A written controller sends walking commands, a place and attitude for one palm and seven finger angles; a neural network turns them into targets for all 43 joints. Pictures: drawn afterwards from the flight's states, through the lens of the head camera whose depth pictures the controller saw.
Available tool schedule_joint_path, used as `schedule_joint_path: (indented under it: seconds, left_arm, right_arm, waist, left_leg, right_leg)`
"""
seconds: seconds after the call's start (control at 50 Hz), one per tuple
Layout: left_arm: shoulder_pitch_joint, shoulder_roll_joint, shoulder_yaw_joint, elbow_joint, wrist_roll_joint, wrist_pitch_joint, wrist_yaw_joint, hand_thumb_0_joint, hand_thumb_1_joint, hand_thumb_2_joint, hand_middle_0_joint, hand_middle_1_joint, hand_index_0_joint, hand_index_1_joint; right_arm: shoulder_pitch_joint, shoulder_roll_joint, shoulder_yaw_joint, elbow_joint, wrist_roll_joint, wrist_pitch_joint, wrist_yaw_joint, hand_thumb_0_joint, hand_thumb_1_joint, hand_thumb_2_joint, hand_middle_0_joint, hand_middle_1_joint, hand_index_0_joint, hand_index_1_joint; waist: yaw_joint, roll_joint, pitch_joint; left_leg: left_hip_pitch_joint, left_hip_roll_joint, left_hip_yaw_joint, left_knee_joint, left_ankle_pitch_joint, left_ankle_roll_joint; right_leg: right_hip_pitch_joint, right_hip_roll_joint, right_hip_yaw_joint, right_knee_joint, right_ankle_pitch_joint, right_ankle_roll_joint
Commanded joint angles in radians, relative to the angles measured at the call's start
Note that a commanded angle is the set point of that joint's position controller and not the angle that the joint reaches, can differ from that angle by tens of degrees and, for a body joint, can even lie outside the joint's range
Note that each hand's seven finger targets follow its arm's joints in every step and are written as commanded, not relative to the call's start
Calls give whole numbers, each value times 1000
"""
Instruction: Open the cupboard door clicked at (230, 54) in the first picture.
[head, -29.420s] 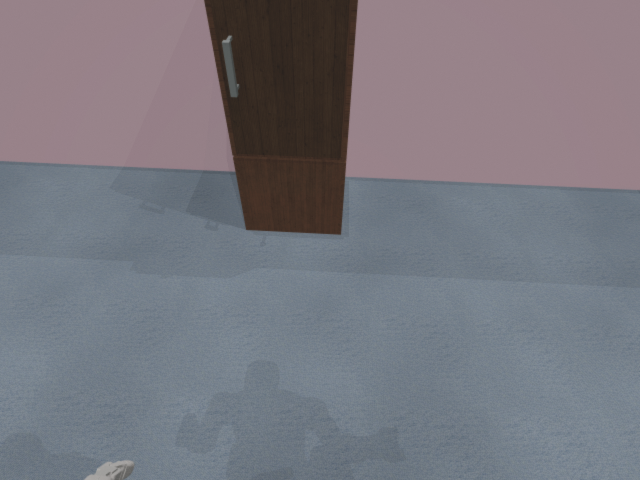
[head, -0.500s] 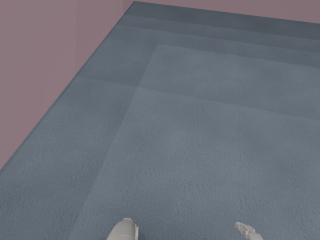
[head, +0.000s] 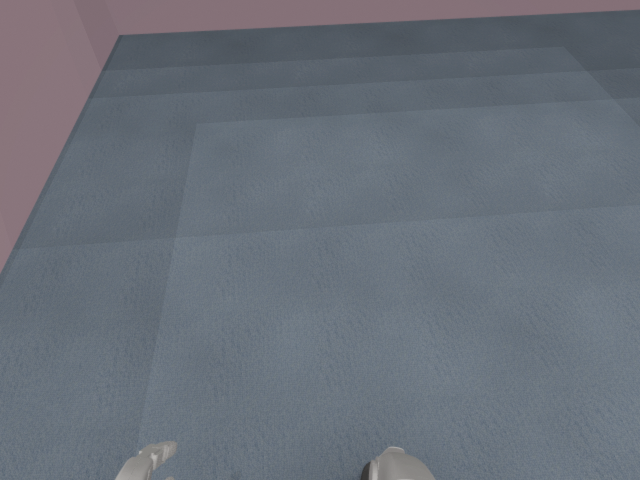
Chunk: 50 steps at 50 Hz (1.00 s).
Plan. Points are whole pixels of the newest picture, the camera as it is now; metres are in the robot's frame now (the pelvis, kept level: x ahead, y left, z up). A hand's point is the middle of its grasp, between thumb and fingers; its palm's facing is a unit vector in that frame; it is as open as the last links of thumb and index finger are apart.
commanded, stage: walk to a spot facing it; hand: left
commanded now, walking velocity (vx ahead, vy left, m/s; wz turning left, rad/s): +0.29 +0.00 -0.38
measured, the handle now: out of the picture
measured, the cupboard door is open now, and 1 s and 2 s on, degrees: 47 47 47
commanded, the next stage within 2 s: turn to face it in 0.06 s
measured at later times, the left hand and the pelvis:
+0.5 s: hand (226, 412) +0.24 +0.16 -0.19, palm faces +0.11 -0.98 -0.15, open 7.3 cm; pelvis +0.21 -0.01 -0.01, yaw +4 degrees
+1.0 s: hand (241, 363) +0.30 +0.14 -0.14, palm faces +0.34 -0.89 -0.29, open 7.3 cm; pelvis +0.27 -0.09 +0.01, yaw +20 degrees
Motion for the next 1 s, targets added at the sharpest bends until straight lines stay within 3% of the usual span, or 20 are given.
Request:
schedule_joint_path:
  seconds: [0.0,0.02,0.04,0.1,0.16,0.34,0.38,0.4,0.42,0.44,0.48,0.56,0.74,0.82,0.84,0.86,0.88,0.9,0.94,0.98]
  left_arm:
    - [354,172,36,43,8,-47,21,0,900,900,-200,-300,-200,-300]
    - [454,290,62,62,-6,-53,37,0,900,900,-200,-300,-200,-300]
    - [417,297,59,57,-26,-48,51,0,900,900,-200,-300,-200,-300]
    - [221,155,14,7,-22,-55,69,0,900,900,-200,-300,-200,-300]
    - [119,110,-5,0,-9,-70,71,0,900,900,-200,-300,-200,-300]
    - [155,78,-16,59,-17,-68,80,0,900,900,-200,-300,-200,-300]
    - [155,86,-12,55,-17,-57,88,0,900,900,-200,-300,-200,-300]
    - [180,82,-9,50,-20,-49,89,0,900,900,-200,-300,-200,-300]
    - [226,48,-11,31,-32,-42,91,0,900,900,-200,-300,-200,-300]
    - [205,43,-20,7,-38,-36,94,0,900,900,-200,-300,-200,-300]
    - [104,55,-10,-24,-21,-21,89,0,900,900,-200,-300,-200,-300]
    - [92,38,2,-28,-15,-2,76,0,900,900,-200,-300,-200,-300]
    - [27,45,4,-95,-14,16,77,0,900,900,-200,-300,-200,-300]
    - [115,73,11,-85,-20,6,81,0,900,900,-200,-300,-200,-300]
    - [164,113,22,-78,-17,-1,87,0,900,900,-200,-300,-200,-300]
    - [201,210,40,-77,0,-10,95,0,900,900,-200,-300,-200,-300]
    - [174,256,38,-95,2,-8,98,0,900,900,-200,-300,-200,-300]
    - [123,225,24,-109,-4,-7,99,0,900,900,-200,-300,-200,-300]
    - [36,141,4,-126,-10,-14,99,0,900,900,-200,-300,-200,-300]
    - [52,122,-2,-123,-10,-18,98,0,900,900,-200,-300,-200,-300]
  right_arm:
    - [-52,-124,-19,-89,23,-26,11,0,-900,-900,200,300,200,300]
    - [-36,-66,-11,-133,42,-31,10,0,-900,-900,200,300,200,300]
    - [-103,-108,-19,-147,40,-27,6,0,-900,-900,200,300,200,300]
    - [-172,-71,-18,-130,29,-17,1,0,-900,-900,200,300,200,300]
    - [-46,-9,-8,-68,21,21,9,0,-900,-900,200,300,200,300]
    - [-178,9,-2,-80,31,23,16,0,-900,-900,200,300,200,300]
    - [-120,-22,-11,-67,24,23,17,0,-900,-900,200,300,200,300]
    - [-54,-64,-20,-56,16,20,16,0,-900,-900,200,300,200,300]
    - [1,-148,-35,-61,6,17,7,0,-900,-900,200,300,200,300]
    - [35,-180,-42,-59,13,26,-6,0,-900,-900,200,300,200,300]
    - [-42,-162,-42,-85,13,31,-20,0,-900,-900,200,300,200,300]
    - [-153,-135,-40,-130,17,23,-23,0,-900,-900,200,300,200,300]
    - [-173,-184,-76,-158,12,50,-5,0,-900,-900,200,300,200,300]
    - [-234,-195,-89,-187,20,66,-2,0,-900,-900,200,300,200,300]
    - [-254,-164,-87,-200,28,68,2,0,-900,-900,200,300,200,300]
    - [-264,-102,-79,-222,38,68,9,0,-900,-900,200,300,200,300]
    - [-294,-102,-79,-241,29,64,12,0,-900,-900,200,300,200,300]
    - [-282,-125,-81,-236,21,70,19,0,-900,-900,200,300,200,300]
    - [-246,-101,-81,-186,17,92,26,0,-900,-900,200,300,200,300]
    - [-256,-86,-67,-192,23,93,35,0,-900,-900,200,300,200,300]
  waist:
    - [206,-121,-213]
    - [210,-386,-336]
    - [197,-278,-296]
    - [89,-108,-126]
    - [-9,-128,-94]
    - [18,-123,-15]
    - [-17,-56,-32]
    - [-32,52,-101]
    - [-36,267,-177]
    - [-48,307,-217]
    - [-25,174,-142]
    - [27,77,-151]
    - [7,169,-149]
    - [52,167,-158]
    - [80,69,-167]
    - [103,-198,-161]
    - [105,-330,-115]
    - [72,-214,-88]
    - [9,-198,-57]
    - [11,-216,-56]
  left_leg:
    - [-376,94,23,513,513,69]
    - [-648,-75,-44,861,-198,18]
    - [-731,-23,-217,959,-187,39]
    - [-654,57,-261,851,-7,21]
    - [-473,33,-221,646,52,16]
    - [-418,-37,-179,272,215,41]
    - [-310,-51,-190,160,324,58]
    - [-189,-21,-253,117,569,94]
    - [-39,182,-524,90,921,212]
    - [-28,310,-700,5,1051,328]
    - [-140,277,-703,-57,745,325]
    - [-230,162,-540,-75,575,249]
    - [-249,101,-589,-79,366,233]
    - [-375,43,-606,-4,338,188]
    - [-480,-6,-581,54,225,145]
    - [-665,-129,-419,262,-11,65]
    - [-694,-172,-299,541,-215,28]
    - [-655,-122,-340,704,-185,38]
    - [-642,-85,-315,826,-53,13]
    - [-640,-77,-267,768,-24,-2]
  right_leg:
    - [691,-58,144,-172,-53,-104]
    - [865,-352,659,-343,75,-224]
    - [825,-354,672,-396,105,-240]
    - [496,-247,381,-377,397,-196]
    - [293,-166,186,-425,397,-156]
    - [391,-175,37,-365,507,-93]
    - [390,-167,-4,-216,509,-52]
    - [346,-122,-41,-55,404,-5]
    - [174,-9,-82,159,23,64]
    - [111,70,-1,382,-506,75]
    - [4,28,100,504,-408,73]
    - [31,16,120,445,-241,94]
    - [98,63,90,131,-242,102]
    - [341,101,69,-165,-111,88]
    - [477,42,120,-315,-69,73]
    - [586,-207,370,-470,-152,-1]
    - [459,-425,533,-497,-28,-106]
    - [355,-406,441,-458,43,-137]
    - [325,-265,259,-400,194,-98]
    - [396,-221,120,-342,442,-76]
